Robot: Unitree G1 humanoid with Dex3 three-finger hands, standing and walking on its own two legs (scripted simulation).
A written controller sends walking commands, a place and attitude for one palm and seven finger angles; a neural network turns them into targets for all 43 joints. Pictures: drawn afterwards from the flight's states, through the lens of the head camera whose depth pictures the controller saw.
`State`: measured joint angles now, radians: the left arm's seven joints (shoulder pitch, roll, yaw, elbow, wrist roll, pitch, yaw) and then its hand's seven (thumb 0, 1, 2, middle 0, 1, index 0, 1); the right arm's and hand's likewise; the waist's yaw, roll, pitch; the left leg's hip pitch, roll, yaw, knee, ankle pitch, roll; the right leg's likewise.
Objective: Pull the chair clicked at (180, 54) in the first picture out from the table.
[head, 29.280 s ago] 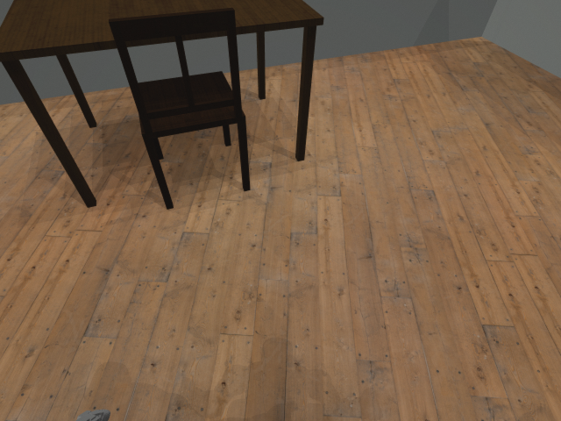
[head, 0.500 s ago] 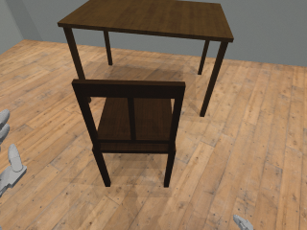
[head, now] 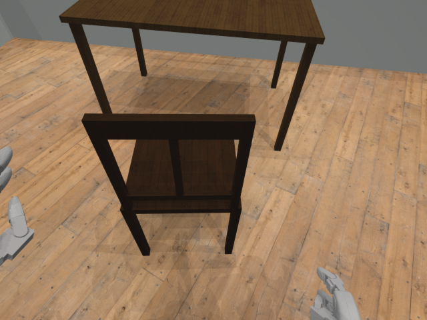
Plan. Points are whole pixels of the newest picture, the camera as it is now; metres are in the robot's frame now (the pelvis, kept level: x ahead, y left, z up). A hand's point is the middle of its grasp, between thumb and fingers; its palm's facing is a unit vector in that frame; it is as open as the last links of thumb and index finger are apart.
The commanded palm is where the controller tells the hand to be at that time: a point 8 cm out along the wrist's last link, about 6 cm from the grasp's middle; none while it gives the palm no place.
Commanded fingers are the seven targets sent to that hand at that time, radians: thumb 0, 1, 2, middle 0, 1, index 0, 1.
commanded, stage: stop stepping back and stand still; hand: left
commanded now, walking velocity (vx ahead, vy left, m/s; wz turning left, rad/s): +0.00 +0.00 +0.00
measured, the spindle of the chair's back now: (176, 168) +0.52 +0.14 -0.12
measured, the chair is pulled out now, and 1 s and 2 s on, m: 0.62 0.62 0.62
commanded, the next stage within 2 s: let the arm hang, fingers relaxed in 0.06 s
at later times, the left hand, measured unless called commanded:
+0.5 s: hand out of the picture +0.05 +0.15 -0.17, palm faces +0.09 -0.98 -0.18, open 6.8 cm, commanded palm none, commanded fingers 0.00 0.90 0.90 -0.20 -0.30 -0.20 -0.30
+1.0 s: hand out of the picture -0.04 +0.13 -0.18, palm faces +0.05 -0.98 -0.19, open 7.4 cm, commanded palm none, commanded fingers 0.00 0.90 0.90 -0.20 -0.30 -0.20 -0.30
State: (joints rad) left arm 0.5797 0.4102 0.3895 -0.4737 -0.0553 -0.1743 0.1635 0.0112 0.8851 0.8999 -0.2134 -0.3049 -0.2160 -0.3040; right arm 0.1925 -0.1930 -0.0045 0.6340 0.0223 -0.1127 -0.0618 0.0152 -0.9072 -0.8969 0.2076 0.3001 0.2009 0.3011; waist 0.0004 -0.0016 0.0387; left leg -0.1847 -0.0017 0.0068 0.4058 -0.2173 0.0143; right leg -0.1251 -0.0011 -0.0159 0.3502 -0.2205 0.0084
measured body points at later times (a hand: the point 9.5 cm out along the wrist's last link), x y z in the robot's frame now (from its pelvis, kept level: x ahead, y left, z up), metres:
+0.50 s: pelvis -0.01 -0.02 -0.01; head +0.01 -0.01 +0.44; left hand +0.04 +0.20 -0.16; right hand +0.02 -0.25 -0.15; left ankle +0.00 +0.11 -0.75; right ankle -0.02 -0.12 -0.75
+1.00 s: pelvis -0.02 -0.03 +0.00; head -0.01 -0.04 +0.44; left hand -0.04 +0.19 -0.16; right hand -0.04 -0.23 -0.17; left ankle +0.00 +0.11 -0.75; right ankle -0.02 -0.12 -0.75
